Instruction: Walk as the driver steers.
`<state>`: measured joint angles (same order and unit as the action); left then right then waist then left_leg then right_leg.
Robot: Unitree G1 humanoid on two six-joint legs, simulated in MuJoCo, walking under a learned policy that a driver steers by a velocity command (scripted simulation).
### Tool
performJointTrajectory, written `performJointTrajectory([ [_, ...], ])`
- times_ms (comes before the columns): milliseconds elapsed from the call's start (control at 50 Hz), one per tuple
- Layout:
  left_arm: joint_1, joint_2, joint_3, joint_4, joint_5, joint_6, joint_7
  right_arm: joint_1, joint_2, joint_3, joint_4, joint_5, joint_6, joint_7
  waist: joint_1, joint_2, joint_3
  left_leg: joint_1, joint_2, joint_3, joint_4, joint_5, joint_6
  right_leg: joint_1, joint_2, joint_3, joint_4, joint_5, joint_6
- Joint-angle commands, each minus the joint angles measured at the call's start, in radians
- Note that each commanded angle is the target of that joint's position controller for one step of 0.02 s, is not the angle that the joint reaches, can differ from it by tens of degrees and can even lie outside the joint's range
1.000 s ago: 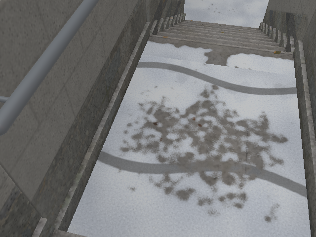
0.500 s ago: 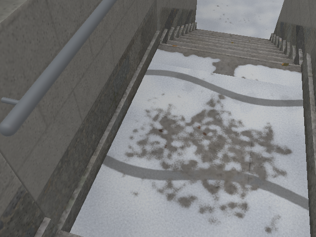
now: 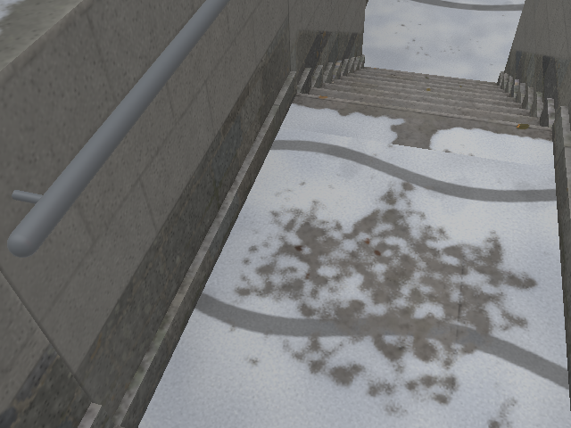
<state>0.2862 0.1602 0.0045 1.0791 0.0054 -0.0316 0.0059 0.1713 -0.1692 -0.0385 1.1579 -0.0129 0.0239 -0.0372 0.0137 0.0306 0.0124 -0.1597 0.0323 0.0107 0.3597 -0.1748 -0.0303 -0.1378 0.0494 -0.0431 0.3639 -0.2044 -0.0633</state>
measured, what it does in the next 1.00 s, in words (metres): stands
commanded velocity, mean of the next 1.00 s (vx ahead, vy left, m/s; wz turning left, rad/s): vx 0.03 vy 0.00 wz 0.00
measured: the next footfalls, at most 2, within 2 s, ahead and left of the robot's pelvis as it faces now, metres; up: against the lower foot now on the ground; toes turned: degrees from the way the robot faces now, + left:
right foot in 1.56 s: +0.34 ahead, -0.07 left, -0.15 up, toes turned -10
left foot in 1.92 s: +0.71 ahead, +0.10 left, -0.31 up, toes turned -19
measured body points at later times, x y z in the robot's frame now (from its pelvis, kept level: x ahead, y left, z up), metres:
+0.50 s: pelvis +0.01 -0.01 +0.00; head +0.00 -0.03 +0.45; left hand +0.03 +0.21 -0.15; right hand +0.03 -0.23 -0.17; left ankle +0.01 +0.14 -0.75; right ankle +0.00 -0.08 -0.75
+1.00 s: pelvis +0.04 +0.00 +0.00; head +0.02 -0.01 +0.44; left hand +0.02 +0.24 -0.16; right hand +0.05 -0.23 -0.17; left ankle +0.02 +0.13 -0.74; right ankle +0.00 -0.08 -0.75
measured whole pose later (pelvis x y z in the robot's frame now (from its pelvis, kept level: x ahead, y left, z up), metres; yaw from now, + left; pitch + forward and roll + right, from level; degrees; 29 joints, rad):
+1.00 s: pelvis +0.04 +0.00 +0.00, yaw -1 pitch -1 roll +0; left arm 0.34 0.17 0.04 1.08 0.01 -0.02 0.02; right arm 0.26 -0.16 -0.04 1.15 -0.04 0.02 -0.04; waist 0.03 0.02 -0.04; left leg -0.22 0.05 0.05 0.57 -0.41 0.02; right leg -0.11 0.08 -0.02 0.40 -0.29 -0.10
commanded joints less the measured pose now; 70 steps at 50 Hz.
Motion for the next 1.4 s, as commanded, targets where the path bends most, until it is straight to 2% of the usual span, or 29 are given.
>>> performJointTrajectory([
  [20,0.03,0.093,0.014,-0.021,0.001,-0.005,0.001,0.017,-0.066,-0.007,-0.016,-0.001,-0.005,-0.003,-0.001,-0.031,0.039,0.002,0.077,-0.077,-0.039,0.059,0.029,-0.076,-0.143,0.164,-0.128,-0.044,0.013],
  [80,0.017,0.091,0.015,-0.025,-0.006,-0.007,0.011,0.024,-0.06,-0.005,-0.007,-0.006,-0.008,-0.005,0.005,-0.027,0.029,-0.002,0.081,-0.077,-0.047,0.069,0.022,-0.06,-0.151,0.18,-0.139,-0.031,0.006],
  [100,0.002,0.085,0.012,-0.026,-0.001,-0.007,0.01,0.009,-0.043,0.0,-0.012,-0.001,-0.008,-0.001,0.005,-0.037,0.036,-0.014,0.084,-0.074,-0.046,0.083,0.02,-0.055,-0.141,0.175,-0.13,-0.006,0.002],
  [160,0.01,0.083,0.011,-0.026,-0.001,-0.002,0.009,0.026,-0.056,-0.003,-0.008,-0.008,-0.011,0.002,0.01,-0.03,0.016,-0.029,0.083,-0.07,-0.038,0.072,0.022,-0.027,-0.146,0.178,-0.12,0.022,0.002],
  [300,0.011,0.083,0.008,-0.024,0.001,-0.002,0.005,0.042,-0.027,0.005,-0.007,-0.005,-0.012,0.001,0.014,-0.033,0.024,-0.03,0.082,-0.065,-0.024,0.073,0.021,-0.033,-0.155,0.199,-0.13,0.035,-0.007],
  [820,0.029,0.066,0.003,-0.003,-0.008,-0.005,0.013,0.09,-0.027,0.013,0.017,-0.004,-0.02,-0.006,0.01,-0.02,0.025,-0.015,0.102,-0.067,-0.032,0.096,0.023,0.009,-0.135,0.167,-0.093,0.164,-0.014],
  [840,0.036,0.067,0.004,-0.002,-0.008,-0.003,0.013,0.094,-0.026,0.012,0.019,-0.005,-0.02,-0.005,0.014,-0.023,0.009,-0.012,0.088,-0.057,-0.03,0.041,0.024,0.017,-0.128,0.17,-0.109,0.075,-0.016],
  [880,0.047,0.117,0.027,-0.002,-0.01,0.009,0.015,0.088,-0.039,0.001,0.004,-0.015,-0.015,-0.004,0.019,-0.064,0.026,-0.06,0.031,0.002,0.041,-0.14,0.035,0.006,-0.13,0.212,-0.141,-0.191,-0.056],
  [940,0.126,0.153,0.06,-0.005,-0.003,0.024,0.018,0.048,-0.044,-0.011,-0.031,-0.035,-0.01,0.001,0.056,-0.102,0.117,-0.245,-0.011,0.084,0.183,-0.276,0.062,0.006,-0.214,0.341,-0.187,-0.564,-0.139],
  [960,0.168,0.17,0.071,0.005,0.001,0.019,0.017,0.021,-0.054,-0.014,-0.051,-0.028,-0.012,-0.004,0.062,-0.107,0.167,-0.287,-0.011,0.083,0.221,-0.285,0.065,-0.022,-0.244,0.376,-0.217,-0.617,-0.161],
  [1000,0.187,0.165,0.077,0.005,0.012,0.008,0.019,-0.022,-0.051,-0.015,-0.093,-0.035,-0.02,0.005,0.067,-0.149,0.197,-0.302,0.006,0.061,0.296,-0.304,0.059,-0.079,-0.285,0.412,-0.247,-0.581,-0.192],
  [1060,0.11,0.182,0.088,-0.026,0.009,-0.007,0.023,0.037,-0.042,-0.018,-0.084,-0.026,-0.037,0.012,0.005,-0.108,0.172,-0.192,-0.006,0.08,0.239,-0.26,0.069,-0.156,-0.258,0.341,-0.184,-0.425,-0.195],
  [1080,0.083,0.146,0.082,-0.058,0.062,-0.028,-0.027,0.266,-0.023,-0.008,-0.049,-0.08,-0.108,0.048,-0.052,-0.007,0.15,-0.016,0.007,0.05,0.16,-0.254,0.097,-0.198,-0.331,0.332,-0.171,-0.529,-0.282],
  [1100,0.046,0.147,0.093,-0.07,0.056,-0.042,-0.042,0.313,-0.006,-0.012,-0.019,-0.087,-0.15,0.058,-0.065,-0.018,0.143,0.153,-0.021,0.076,0.169,-0.19,0.11,-0.331,-0.277,0.294,-0.091,-0.54,-0.286],
  [1120,-0.02,0.136,0.096,-0.092,0.082,-0.065,-0.051,0.463,0.007,-0.018,0.014,-0.112,-0.17,0.059,-0.141,-0.003,0.112,0.268,-0.013,0.052,0.23,-0.114,0.137,-0.412,-0.189,0.197,0.11,-0.463,-0.264],
  [1140,-0.062,0.107,0.104,-0.119,0.09,-0.08,-0.064,0.63,0.007,-0.017,0.046,-0.141,-0.179,0.056,-0.202,0.163,0.088,0.346,0.097,-0.237,0.024,-0.269,0.242,-0.548,-0.03,0.093,0.463,-0.402,-0.206],
  [1160,-0.069,0.034,0.092,-0.157,0.088,-0.096,-0.055,0.71,-0.051,-0.013,0.034,-0.154,-0.173,0.067,-0.218,0.175,0.068,0.405,0.287,-0.675,-0.156,-0.405,0.413,-0.74,0.085,0.236,0.727,-0.4,-0.151],
  [1180,-0.04,0.035,0.087,-0.156,0.06,-0.103,-0.04,0.594,-0.101,-0.024,-0.01,-0.147,-0.175,0.084,-0.155,0.024,0.175,0.374,0.383,-0.711,-0.228,-0.492,0.456,-0.909,0.055,0.393,0.762,-0.235,-0.164],
  [1200,-0.032,0.101,0.104,-0.148,0.045,-0.102,-0.022,0.463,-0.097,-0.024,-0.049,-0.115,-0.176,0.099,-0.122,-0.07,0.164,0.345,0.354,-0.611,-0.212,-0.47,0.436,-0.907,0.025,0.353,0.866,-0.146,-0.135],
  [1220,-0.08,0.186,0.104,-0.16,-0.014,-0.067,-0.011,0.191,-0.274,-0.07,-0.129,0.023,-0.128,0.045,0.016,-0.047,0.166,0.204,0.288,-0.365,-0.132,-0.153,0.299,-0.753,-0.082,0.212,0.682,-0.116,-0.034],
  [1240,0.054,0.03,0.085,-0.145,0.048,-0.067,0.007,0.365,0.037,0.004,-0.038,-0.113,-0.159,0.052,-0.044,-0.154,0.025,0.188,0.228,-0.298,-0.053,-0.122,0.285,-0.66,-0.079,0.298,0.824,0.01,-0.075],
  [1260,0.096,-0.007,0.059,-0.13,0.056,-0.049,-0.021,0.367,0.093,0.016,-0.048,-0.127,-0.166,0.038,0.01,-0.046,0.115,0.076,0.178,-0.187,-0.006,0.014,0.239,-0.677,-0.107,0.269,0.81,0.109,-0.092],
  [1280,0.129,-0.006,0.049,-0.132,0.083,-0.043,-0.052,0.273,0.127,0.032,-0.113,-0.117,-0.176,0.032,0.014,-0.032,0.084,-0.091,0.086,-0.071,0.03,0.069,0.214,-0.548,-0.094,0.239,0.681,0.299,-0.099],
  [1300,0.101,0.031,0.055,-0.142,0.093,-0.045,-0.081,0.225,0.104,0.042,-0.142,-0.109,-0.197,0.031,0.024,0.017,0.081,-0.211,0.05,-0.012,0.074,0.07,0.204,-0.465,-0.093,0.209,0.596,0.43,-0.094],
  [1320,0.075,0.049,0.054,-0.165,0.083,-0.052,-0.097,0.237,0.045,0.041,-0.148,-0.099,-0.215,0.025,0.001,0.01,0.044,-0.314,0.034,0.065,0.106,0.012,0.217,-0.371,-0.089,0.138,0.469,0.587,-0.075],
  [1340,0.011,0.062,0.051,-0.192,0.087,-0.055,-0.095,0.333,0.019,0.049,-0.114,-0.111,-0.219,0.026,-0.037,-0.002,0.028,-0.325,0.062,0.062,0.134,-0.042,0.218,-0.326,-0.102,0.117,0.398,0.687,-0.044],
  [1360,-0.043,0.056,0.046,-0.205,0.08,-0.051,-0.085,0.41,0.013,0.057,-0.083,-0.103,-0.223,0.027,-0.049,0.028,0.051,-0.363,0.069,0.059,0.165,-0.055,0.203,-0.292,-0.108,0.088,0.366,0.719,-0.029],
  [1380,-0.1,0.054,0.04,-0.236,0.077,-0.057,-0.082,0.457,-0.008,0.061,-0.063,-0.092,-0.22,0.031,-0.048,0.01,0.054,-0.437,0.056,0.062,0.19,-0.057,0.178,-0.198,-0.091,0.047,0.356,0.708,-0.015],
  [1400,-0.134,0.074,0.041,-0.246,0.083,-0.054,-0.078,0.489,-0.023,0.062,-0.055,-0.079,-0.217,0.036,-0.052,0.015,0.073,-0.438,0.078,0.035,0.209,-0.042,0.176,-0.181,-0.08,0.034,0.341,0.651,-0.002],
])
Over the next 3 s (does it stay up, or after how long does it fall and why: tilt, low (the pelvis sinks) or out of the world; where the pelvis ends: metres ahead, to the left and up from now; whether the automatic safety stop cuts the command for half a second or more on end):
stays up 1.09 -0.20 -0.33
